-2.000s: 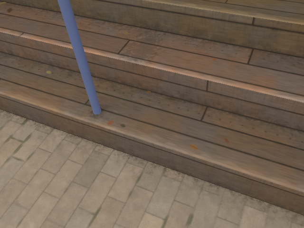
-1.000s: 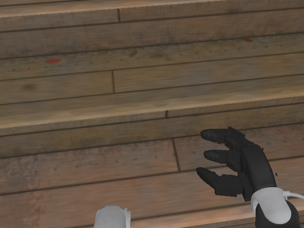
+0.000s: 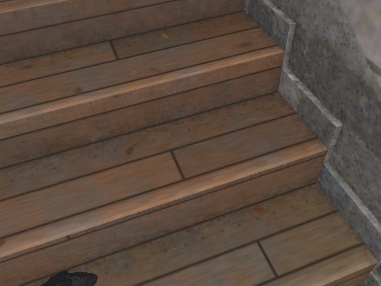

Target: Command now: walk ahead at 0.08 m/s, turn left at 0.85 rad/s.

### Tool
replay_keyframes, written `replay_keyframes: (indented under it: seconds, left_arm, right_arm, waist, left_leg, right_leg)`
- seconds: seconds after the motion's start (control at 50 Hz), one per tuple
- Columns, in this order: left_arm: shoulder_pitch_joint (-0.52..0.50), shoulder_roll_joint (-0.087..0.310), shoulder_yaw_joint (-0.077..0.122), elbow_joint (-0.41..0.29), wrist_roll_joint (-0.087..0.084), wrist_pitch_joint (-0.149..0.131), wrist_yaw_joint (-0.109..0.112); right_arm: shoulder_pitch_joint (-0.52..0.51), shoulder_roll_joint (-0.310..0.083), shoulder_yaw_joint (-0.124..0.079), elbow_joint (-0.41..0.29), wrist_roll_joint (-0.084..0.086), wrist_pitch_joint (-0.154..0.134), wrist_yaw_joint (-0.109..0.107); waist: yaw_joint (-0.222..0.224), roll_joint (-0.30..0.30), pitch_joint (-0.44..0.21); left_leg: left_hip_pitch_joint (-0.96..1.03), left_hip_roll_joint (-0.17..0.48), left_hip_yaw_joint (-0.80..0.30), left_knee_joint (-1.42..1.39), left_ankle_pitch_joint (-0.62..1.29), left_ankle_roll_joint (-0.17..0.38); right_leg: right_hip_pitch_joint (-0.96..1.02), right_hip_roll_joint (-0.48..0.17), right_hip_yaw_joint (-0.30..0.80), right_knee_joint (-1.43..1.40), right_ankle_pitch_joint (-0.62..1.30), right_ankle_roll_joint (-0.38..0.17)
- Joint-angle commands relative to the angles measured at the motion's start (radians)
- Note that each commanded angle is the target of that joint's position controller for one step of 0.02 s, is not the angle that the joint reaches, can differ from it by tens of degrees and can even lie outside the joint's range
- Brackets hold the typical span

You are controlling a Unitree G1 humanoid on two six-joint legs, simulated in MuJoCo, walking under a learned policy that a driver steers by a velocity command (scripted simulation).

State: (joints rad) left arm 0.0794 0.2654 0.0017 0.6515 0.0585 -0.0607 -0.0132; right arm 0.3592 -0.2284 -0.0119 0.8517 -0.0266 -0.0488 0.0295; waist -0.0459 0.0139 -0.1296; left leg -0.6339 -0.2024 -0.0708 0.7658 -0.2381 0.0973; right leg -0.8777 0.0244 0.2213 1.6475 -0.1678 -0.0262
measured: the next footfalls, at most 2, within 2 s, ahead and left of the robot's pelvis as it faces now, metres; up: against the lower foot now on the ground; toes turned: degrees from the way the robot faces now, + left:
right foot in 0.30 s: +0.20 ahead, -0.15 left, +0.00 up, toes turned +19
left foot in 0.80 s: +0.07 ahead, +0.09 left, +0.00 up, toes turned +42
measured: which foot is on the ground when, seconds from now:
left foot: down 0.00-0.32, up 0.34-0.78, down 0.80-1.00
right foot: up 0.00-0.28, down 0.30-0.82, up 0.84-1.00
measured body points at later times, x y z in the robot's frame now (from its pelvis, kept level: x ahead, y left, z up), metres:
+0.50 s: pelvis +0.11 -0.08 +0.04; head +0.12 -0.09 +0.49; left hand +0.18 +0.22 -0.02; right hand +0.36 -0.26 -0.06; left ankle +0.01 +0.05 -0.53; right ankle +0.16 -0.17 -0.70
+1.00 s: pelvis +0.12 -0.03 +0.03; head +0.13 -0.03 +0.48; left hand +0.07 +0.26 -0.06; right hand +0.42 -0.12 -0.06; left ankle +0.04 +0.06 -0.70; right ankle +0.12 -0.17 -0.61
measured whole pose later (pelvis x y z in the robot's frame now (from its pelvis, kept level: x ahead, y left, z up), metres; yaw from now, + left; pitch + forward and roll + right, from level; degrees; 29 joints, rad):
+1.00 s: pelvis +0.12 -0.03 +0.03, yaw +39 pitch +3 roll +0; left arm 0.26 0.22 0.05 0.66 0.02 -0.07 0.01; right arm 0.13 -0.24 -0.08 0.70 0.00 -0.07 0.01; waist -0.03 0.02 -0.05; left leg -0.35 0.01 0.04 0.60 -0.30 0.02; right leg -0.47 -0.02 -0.01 1.21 -0.60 0.12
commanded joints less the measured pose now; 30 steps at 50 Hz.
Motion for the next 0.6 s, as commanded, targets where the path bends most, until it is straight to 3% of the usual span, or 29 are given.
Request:
replay_keyframes:
  seconds: [0.02,0.04,0.06,0.08,0.1,0.14,0.16,0.2,0.24,0.28,0.3,0.32,0.34,0.36,0.38,0.4,0.42,0.44,0.46,0.48,0.5,0.52,0.54,0.56,0.6]
  left_arm:
    - [0.019,0.017,-0.01,-0.061,-0.009,0.01,0.022]
    - [0.012,0.02,-0.007,-0.061,-0.011,0.012,0.02]
    - [0.003,0.04,0.001,-0.072,-0.004,0.021,0.018]
    - [-0.035,0.05,0.009,-0.085,-0.023,0.021,0.027]
    - [-0.067,0.048,0.01,-0.099,-0.021,0.017,0.038]
    - [-0.05,0.046,0.017,-0.089,-0.015,0.002,0.053]
    - [-0.062,0.044,0.017,-0.089,-0.012,-0.007,0.054]
    - [-0.084,0.032,0.017,-0.113,-0.014,-0.009,0.046]
    - [-0.111,-0.003,0.009,-0.148,-0.023,-0.001,0.029]
    - [-0.075,-0.022,0.011,-0.148,-0.05,-0.012,0.026]
    - [-0.031,-0.022,0.023,-0.133,-0.057,-0.031,0.026]
    - [-0.004,0.007,0.043,-0.108,-0.043,-0.052,0.024]
    - [-0.031,0.146,0.091,-0.163,-0.057,-0.05,0.016]
    - [0.081,0.186,0.126,-0.121,-0.006,-0.056,0.029]
    - [0.066,0.165,0.12,-0.096,-0.015,-0.067,0.034]
    - [-0.068,0.061,0.07,-0.115,-0.023,-0.066,0.028]
    - [-0.146,-0.028,0.036,-0.137,-0.043,-0.059,0.032]
    - [-0.161,-0.079,0.015,-0.149,-0.05,-0.059,0.052]
    - [-0.161,-0.09,0.005,-0.167,-0.056,-0.057,0.061]
    - [-0.11,-0.057,0.017,-0.135,-0.041,-0.048,0.066]
    - [-0.056,-0.016,0.035,-0.106,-0.029,-0.031,0.069]
    - [0.034,0.023,0.052,-0.077,-0.019,-0.028,0.076]
    - [0.065,0.053,0.061,-0.056,-0.024,-0.03,0.063]
    - [0.109,0.07,0.068,-0.043,-0.016,-0.033,0.059]
    - [0.137,0.075,0.067,-0.017,-0.006,-0.041,0.033]
  right_arm:
    - [-0.088,-0.073,-0.011,-0.095,-0.037,-0.041,-0.022]
    - [-0.053,-0.087,-0.014,-0.102,-0.042,-0.041,-0.025]
    - [-0.098,-0.115,-0.02,-0.14,-0.025,-0.049,-0.02]
    - [-0.06,-0.118,-0.021,-0.144,-0.022,-0.059,-0.017]
    - [-0.02,-0.113,-0.016,-0.148,-0.022,-0.061,-0.016]
    - [-0.078,-0.097,-0.013,-0.214,-0.001,-0.076,-0.004]
    - [-0.097,-0.096,-0.012,-0.247,0.017,-0.084,-0.009]
    - [-0.161,-0.097,-0.019,-0.292,0.029,-0.096,-0.022]
    - [-0.129,-0.111,-0.034,-0.292,0.046,-0.087,-0.025]
    - [-0.103,-0.131,-0.059,-0.277,0.053,-0.052,-0.013]
    - [-0.079,-0.137,-0.067,-0.25,0.061,-0.036,-0.003]
    - [0.063,-0.062,-0.057,-0.202,0.058,-0.031,0.008]
    - [0.159,0.032,-0.033,-0.269,0.009,-0.025,0.004]
    - [-0.003,-0.144,-0.08,-0.277,0.005,-0.024,0.001]
    - [-0.039,-0.139,-0.08,-0.263,0.012,-0.013,-0.012]
    - [-0.022,-0.155,-0.08,-0.23,0.013,-0.005,-0.025]
    - [-0.029,-0.126,-0.067,-0.214,0.012,-0.004,-0.035]
    - [-0.127,-0.11,-0.052,-0.244,-0.003,-0.008,-0.03]
    - [-0.164,-0.091,-0.043,-0.238,-0.013,-0.005,-0.016]
    - [-0.22,-0.05,-0.029,-0.248,0.006,-0.003,-0.008]
    - [-0.22,-0.035,-0.014,-0.245,0.027,-0.003,-0.002]
    - [-0.263,-0.016,-0.003,-0.251,0.037,-0.002,0.006]
    - [-0.264,-0.019,-0.006,-0.247,0.04,0.005,0.017]
    - [-0.285,-0.024,0.0,-0.248,0.021,0.009,0.033]
    - [-0.285,-0.035,0.002,-0.259,-0.001,0.019,0.034]
  waist:
    - [0.068,-0.049,-0.049]
    - [0.057,-0.01,-0.054]
    - [0.064,0.011,-0.04]
    - [0.049,0.016,-0.022]
    - [0.024,0.041,-0.026]
    - [0.048,0.082,-0.001]
    - [0.048,0.071,-0.012]
    - [0.059,0.071,0.024]
    - [0.036,0.094,0.064]
    - [0.022,0.102,0.069]
    - [0.039,0.076,0.041]
    - [-0.011,-0.022,-0.076]
    - [-0.082,-0.339,-0.238]
    - [0.062,-0.185,-0.117]
    - [0.045,-0.122,-0.056]
    - [-0.009,-0.114,0.01]
    - [-0.027,-0.136,0.023]
    - [-0.003,-0.074,0.005]
    - [0.008,-0.076,-0.028]
    - [0.016,-0.053,0.002]
    - [0.05,-0.033,-0.007]
    - [0.09,-0.062,0.004]
    - [0.099,-0.112,0.021]
    - [0.11,-0.092,0.032]
    - [0.097,-0.1,0.049]
  left_leg:
    - [0.13,0.138,-0.4,-0.331,-0.018,0.138]
    - [0.15,0.142,-0.419,-0.332,-0.05,0.139]
    - [0.132,0.169,-0.434,-0.355,-0.042,0.15]
    - [0.114,0.184,-0.488,-0.374,-0.068,0.143]
    - [0.142,0.179,-0.518,-0.372,-0.11,0.141]
    - [0.158,0.192,-0.532,-0.37,-0.037,0.127]
    - [0.177,0.193,-0.535,-0.366,-0.013,0.114]
    - [0.1,0.155,-0.486,-0.338,0.041,0.089]
    - [0.132,0.167,-0.529,-0.295,0.127,0.108]
    - [0.327,0.173,-0.616,-0.231,0.181,0.112]
    - [0.355,0.154,-0.617,-0.166,0.14,0.091]
    - [0.328,0.064,-0.519,-0.018,-0.085,0.012]
    - [-0.077,-0.059,-0.309,0.169,-0.41,-0.128]
    - [-0.256,-0.009,-0.219,0.503,-0.484,-0.196]
    - [-0.28,0.061,-0.19,0.751,-0.356,-0.204]
    - [-0.302,0.113,-0.144,0.899,-0.209,-0.213]
    - [-0.274,0.127,-0.134,0.912,-0.139,-0.198]
    - [-0.262,0.137,-0.057,0.912,-0.116,-0.201]
    - [-0.21,0.153,-0.023,0.908,-0.111,-0.215]
    - [-0.241,0.186,-0.018,0.879,-0.106,-0.218]
    - [-0.269,0.2,0.013,0.767,-0.114,-0.223]
    - [-0.287,0.223,0.042,0.666,-0.141,-0.227]
    - [-0.265,0.246,0.09,0.588,-0.173,-0.227]
    - [-0.243,0.283,0.076,0.55,-0.158,-0.223]
    - [-0.218,0.306,0.055,0.491,-0.151,-0.198]
  right_leg:
    - [-0.127,0.001,-0.07,-0.027,0.023,0.072]
    - [-0.144,-0.001,-0.061,-0.025,0.024,0.09]
    - [-0.133,-0.011,-0.103,-0.036,-0.059,0.113]
    - [-0.125,-0.02,-0.113,-0.037,-0.119,0.128]
    - [-0.134,-0.012,-0.104,-0.028,-0.144,0.137]
    - [-0.038,-0.028,-0.113,-0.083,-0.121,0.139]
    - [0.024,-0.042,-0.127,-0.198,-0.119,0.149]
    - [0.243,-0.043,-0.168,-0.404,-0.08,0.149]
    - [0.385,-0.014,-0.179,-0.734,-0.154,0.125]
    - [0.438,0.014,-0.154,-1.149,-0.026,0.117]
    - [0.559,-0.01,-0.16,-1.316,0.153,0.078]
    - [0.773,-0.146,-0.099,-1.243,0.413,-0.043]
    - [1.114,-0.507,0.312,-1.112,0.849,-0.434]
    - [1.026,-0.55,0.434,-1.213,0.58,-0.459]
    - [0.885,-0.501,0.356,-1.253,0.302,-0.384]
    - [0.736,-0.418,0.197,-1.268,0.156,-0.289]
    - [0.652,-0.345,0.053,-1.291,0.124,-0.232]
    - [0.647,-0.297,-0.061,-1.329,0.09,-0.221]
    - [0.659,-0.272,-0.109,-1.344,0.12,-0.227]
    - [0.67,-0.265,-0.141,-1.352,0.091,-0.235]
    - [0.725,-0.25,-0.209,-1.364,0.049,-0.234]
    - [0.79,-0.248,-0.23,-1.381,0.032,-0.223]
    - [0.811,-0.248,-0.258,-1.401,0.048,-0.22]
    - [0.83,-0.306,-0.227,-1.412,0.116,-0.241]
    - [0.838,-0.371,-0.216,-1.401,0.211,-0.265]
Keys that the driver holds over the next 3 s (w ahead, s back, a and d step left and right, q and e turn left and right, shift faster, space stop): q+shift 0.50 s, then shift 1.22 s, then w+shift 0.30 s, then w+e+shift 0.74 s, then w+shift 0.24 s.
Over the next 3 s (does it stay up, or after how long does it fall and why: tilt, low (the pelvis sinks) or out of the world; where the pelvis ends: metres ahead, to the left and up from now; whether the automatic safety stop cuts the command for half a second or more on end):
stays up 0.69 0.30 0.32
